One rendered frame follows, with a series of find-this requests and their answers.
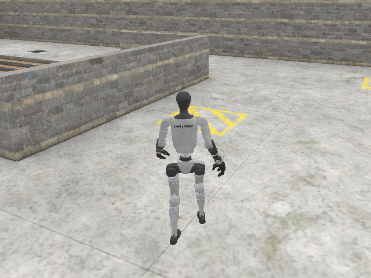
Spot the robot right foot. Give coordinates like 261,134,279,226
197,211,206,224

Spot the robot right upper arm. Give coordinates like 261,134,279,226
196,116,213,149

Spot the right robot forearm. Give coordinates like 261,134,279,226
208,140,223,164

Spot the robot right hand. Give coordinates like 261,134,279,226
212,162,225,177

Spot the left robot forearm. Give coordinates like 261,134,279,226
156,139,164,154

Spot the right robot shin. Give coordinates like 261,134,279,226
197,183,205,217

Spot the robot left upper arm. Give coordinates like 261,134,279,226
157,116,172,147

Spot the robot left hand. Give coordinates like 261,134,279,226
157,150,170,159

